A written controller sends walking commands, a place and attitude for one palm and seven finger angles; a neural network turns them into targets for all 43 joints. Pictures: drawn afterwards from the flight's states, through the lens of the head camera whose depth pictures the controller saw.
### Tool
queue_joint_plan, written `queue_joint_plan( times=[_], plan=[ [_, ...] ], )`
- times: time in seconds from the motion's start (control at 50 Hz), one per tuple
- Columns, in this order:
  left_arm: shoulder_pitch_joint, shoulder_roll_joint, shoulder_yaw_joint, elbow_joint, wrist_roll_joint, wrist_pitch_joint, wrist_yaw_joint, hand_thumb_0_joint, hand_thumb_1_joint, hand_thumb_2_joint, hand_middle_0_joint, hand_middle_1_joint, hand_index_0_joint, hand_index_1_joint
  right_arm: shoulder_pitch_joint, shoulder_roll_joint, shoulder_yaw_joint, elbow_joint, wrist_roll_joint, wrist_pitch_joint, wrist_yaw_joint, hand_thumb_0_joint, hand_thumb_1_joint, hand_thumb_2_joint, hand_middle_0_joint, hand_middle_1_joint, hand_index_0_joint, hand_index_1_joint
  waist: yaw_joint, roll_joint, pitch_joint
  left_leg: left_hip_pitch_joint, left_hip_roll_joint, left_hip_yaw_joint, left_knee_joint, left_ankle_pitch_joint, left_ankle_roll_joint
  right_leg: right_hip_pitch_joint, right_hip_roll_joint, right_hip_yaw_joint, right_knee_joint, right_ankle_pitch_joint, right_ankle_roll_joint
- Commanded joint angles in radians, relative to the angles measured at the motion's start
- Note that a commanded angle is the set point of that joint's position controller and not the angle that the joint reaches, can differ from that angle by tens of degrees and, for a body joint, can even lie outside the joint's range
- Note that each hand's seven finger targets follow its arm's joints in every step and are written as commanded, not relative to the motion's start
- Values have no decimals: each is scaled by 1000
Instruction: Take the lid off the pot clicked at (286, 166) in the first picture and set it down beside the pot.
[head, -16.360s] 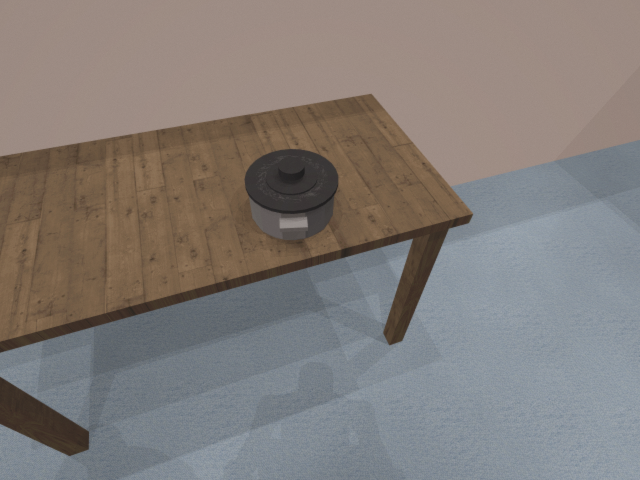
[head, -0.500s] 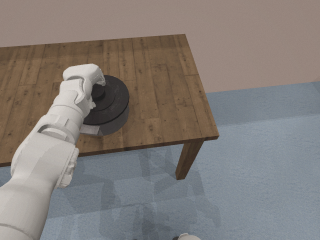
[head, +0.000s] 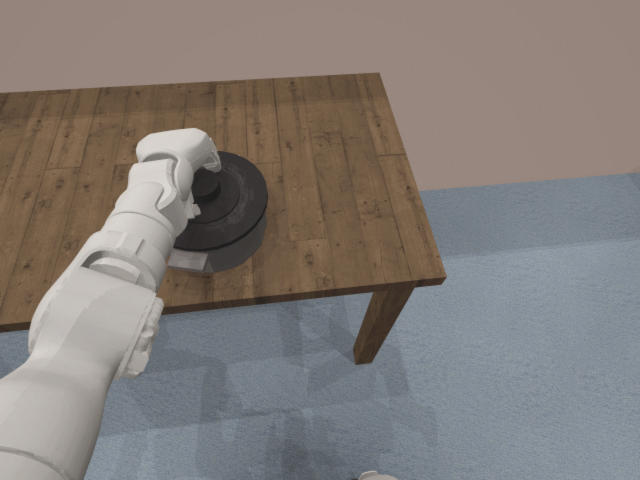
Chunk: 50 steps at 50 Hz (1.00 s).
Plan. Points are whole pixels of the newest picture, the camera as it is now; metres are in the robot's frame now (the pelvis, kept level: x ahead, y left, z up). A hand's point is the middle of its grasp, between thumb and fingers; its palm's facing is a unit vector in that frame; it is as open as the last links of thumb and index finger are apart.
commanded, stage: close the fingers and squeeze the knob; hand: left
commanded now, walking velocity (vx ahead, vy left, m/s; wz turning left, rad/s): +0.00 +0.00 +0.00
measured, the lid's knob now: (202, 186) +0.52 +0.11 +0.01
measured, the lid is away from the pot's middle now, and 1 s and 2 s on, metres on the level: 0.00 0.01 0.01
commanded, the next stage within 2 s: lift the lid straight up in 1.48 s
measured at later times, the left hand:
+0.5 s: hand (189, 194) +0.49 +0.13 +0.03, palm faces -0.41 -0.06 -0.91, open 9.2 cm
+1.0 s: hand (188, 193) +0.49 +0.13 +0.03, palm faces -0.41 -0.06 -0.91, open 8.6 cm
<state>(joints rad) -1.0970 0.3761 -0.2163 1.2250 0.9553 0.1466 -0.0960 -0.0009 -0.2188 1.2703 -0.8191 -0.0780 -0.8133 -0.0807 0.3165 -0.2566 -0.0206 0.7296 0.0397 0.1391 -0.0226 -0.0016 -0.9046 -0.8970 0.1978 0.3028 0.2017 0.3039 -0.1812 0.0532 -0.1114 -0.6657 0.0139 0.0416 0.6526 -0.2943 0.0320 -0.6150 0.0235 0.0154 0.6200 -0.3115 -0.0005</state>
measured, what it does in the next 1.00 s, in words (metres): stands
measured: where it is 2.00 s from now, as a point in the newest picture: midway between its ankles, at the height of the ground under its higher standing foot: outside the picture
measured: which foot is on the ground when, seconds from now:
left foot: down 0.00-1.00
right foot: down 0.00-1.00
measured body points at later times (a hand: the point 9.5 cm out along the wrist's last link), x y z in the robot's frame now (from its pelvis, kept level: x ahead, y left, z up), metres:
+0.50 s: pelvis +0.00 +0.00 +0.00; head +0.09 -0.01 +0.44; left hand +0.51 +0.13 +0.09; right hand -0.02 -0.27 -0.13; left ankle +0.00 +0.10 -0.72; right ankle -0.02 -0.12 -0.72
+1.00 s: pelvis +0.00 +0.00 +0.00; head +0.09 -0.01 +0.44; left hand +0.51 +0.13 +0.09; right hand +0.00 -0.27 -0.13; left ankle +0.00 +0.10 -0.72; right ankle -0.02 -0.12 -0.72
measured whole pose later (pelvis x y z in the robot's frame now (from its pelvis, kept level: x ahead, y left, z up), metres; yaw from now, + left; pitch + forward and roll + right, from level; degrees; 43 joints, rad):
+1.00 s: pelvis +0.00 +0.00 +0.00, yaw +0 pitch +17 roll -1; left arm -1.05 0.37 -0.21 1.20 0.95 0.14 -0.09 0.01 0.20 0.77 -0.64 -1.08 -0.50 -1.00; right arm 0.32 -0.26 -0.03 0.73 0.04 0.15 -0.02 0.00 -0.90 -0.90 0.20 0.30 0.20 0.30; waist -0.17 0.06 -0.11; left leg -0.63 0.02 0.04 0.63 -0.29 0.03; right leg -0.59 0.03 0.02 0.60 -0.31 0.00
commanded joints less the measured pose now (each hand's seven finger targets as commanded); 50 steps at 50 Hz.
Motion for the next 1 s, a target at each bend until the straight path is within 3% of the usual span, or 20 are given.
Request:
queue_joint_plan(
  times=[0.0,0.04,0.06,0.08,0.12,0.18,0.22,0.28,0.32,0.38,0.4,0.46,0.5,0.58,0.64,0.68,0.7,0.78,0.82,0.98],
  plan=[
    [-427,189,29,-129,24,3,28,0,-234,1275,-814,-81,-814,-81,140,-171,-56,-48,2,-11,-15,0,-900,-900,200,300,200,300,-28,-26,-420,376,-25,-15,0,375,36,78,35,-45,-54,380,-26],
    [-445,199,34,-155,16,0,28,0,-234,1275,-814,-81,-814,-81,132,-170,-55,-52,1,-8,-16,0,-900,-900,200,300,200,300,-26,-22,-423,370,-26,-12,0,374,38,99,32,-38,-54,399,-26],
    [-452,178,17,-161,21,0,28,0,-57,897,-447,-823,-447,-823,133,-168,-55,-55,3,-9,-15,0,-900,-900,200,300,200,300,-27,-8,-441,388,-27,-16,-4,382,36,88,34,-41,-53,392,-27],
    [-462,142,-7,-185,15,1,28,0,-50,901,-449,-838,-449,-838,131,-163,-59,-52,2,-9,-11,0,-900,-900,200,300,200,300,-26,13,-434,408,-22,-17,-3,390,35,78,34,-46,-56,388,-29],
    [-454,175,31,-187,14,-9,29,0,-35,907,-453,-866,-453,-866,135,-167,-61,-52,1,-8,-13,0,-900,-900,200,300,200,300,-21,-12,-464,430,-20,-29,-1,434,36,85,35,-45,-53,403,-30],
    [-462,128,-9,-156,0,1,33,0,-11,913,-462,-904,-462,-904,134,-168,-60,-42,2,-7,-13,0,-900,-900,200,300,200,300,-39,-37,-393,390,-20,-22,-11,354,37,63,36,-50,-65,351,-26],
    [-478,181,34,-173,-1,-6,39,0,6,915,-469,-927,-469,-927,132,-170,-59,-43,3,-11,-17,0,-900,-900,200,300,200,300,-28,-19,-424,398,-23,-23,-17,357,39,85,33,-41,-69,359,-28],
    [-474,149,6,-193,-2,-8,39,0,33,916,-481,-958,-481,-958,137,-166,-60,-42,0,-15,-14,0,-900,-900,200,300,200,300,-30,-11,-437,407,-26,-21,-18,355,38,100,33,-44,-67,368,-28],
    [-464,182,36,-200,2,-19,39,0,51,915,-490,-976,-490,-976,138,-168,-61,-44,0,-15,-18,0,-900,-900,200,300,200,300,-25,-25,-465,414,-25,-22,-19,387,39,119,33,-39,-66,397,-28],
    [-471,141,-5,-161,-2,-6,41,0,80,911,-506,-1001,-506,-1001,138,-169,-59,-34,4,-15,-16,0,-900,-900,200,300,200,300,-39,-22,-387,378,-25,-15,-23,327,38,86,34,-41,-75,350,-26],
    [-495,178,26,-191,-2,-12,47,0,90,908,-511,-1009,-511,-1009,146,-171,-60,-33,3,-19,-16,0,-900,-900,200,300,200,300,-35,-22,-424,395,-25,-20,-26,332,40,101,34,-40,-75,358,-25],
    [-445,178,28,-180,6,-17,44,0,121,900,-529,-1029,-529,-1029,145,-168,-60,-40,1,-18,-18,0,-900,-900,200,300,200,300,-25,-18,-454,406,-30,-19,-21,378,38,121,35,-38,-68,401,-28],
    [-427,159,13,-139,7,-6,43,0,142,892,-542,-1041,-542,-1041,146,-173,-61,-32,3,-16,-15,0,-900,-900,200,300,200,300,-35,-55,-394,370,-27,-14,-22,345,41,103,36,-41,-77,379,-24],
    [-437,185,32,-165,-2,-5,39,0,186,873,-570,-1061,-570,-1061,143,-168,-60,-37,2,-17,-14,0,-900,-900,200,300,200,300,-20,-1,-423,379,-31,-7,-18,360,40,134,30,-35,-72,408,-28],
    [-422,213,50,-183,5,-15,31,0,221,854,-593,-1072,-593,-1072,142,-171,-59,-45,1,-14,-17,0,-900,-900,200,300,200,300,-15,-29,-450,382,-31,-10,-14,391,41,159,31,-33,-66,450,-27],
    [-420,178,22,-164,4,-12,29,0,244,839,-609,-1078,-609,-1078,143,-170,-61,-39,2,-13,-16,0,-900,-900,200,300,200,300,-24,-32,-406,366,-30,-3,-14,372,42,139,31,-35,-74,436,-26],
    [-409,224,60,-160,8,-13,34,0,257,831,-617,-1081,-617,-1081,147,-173,-60,-42,2,-12,-17,0,-900,-900,200,300,200,300,-19,-49,-420,362,-31,-4,-19,369,43,153,33,-33,-74,435,-24],
    [-421,163,17,-216,7,-23,32,0,307,795,-652,-1088,-652,-1088,136,-163,-66,-48,0,-9,-12,0,-900,-900,200,300,200,300,-13,4,-447,425,-26,-10,-11,428,38,131,33,-38,-69,446,-29],
    [-385,206,56,-172,6,-25,36,0,334,774,-670,-1089,-670,-1089,138,-169,-62,-48,0,-9,-16,0,-900,-900,200,300,200,300,-10,-39,-433,394,-29,-10,-13,430,42,145,34,-36,-70,459,-29],
    [-441,185,29,-177,8,-6,45,0,341,836,-687,-1104,-600,-1049,133,-170,-61,-40,3,-5,-15,0,-900,-900,200,300,200,300,-27,-27,-405,383,-23,-8,-14,371,39,110,31,-40,-67,405,-27]
  ],
)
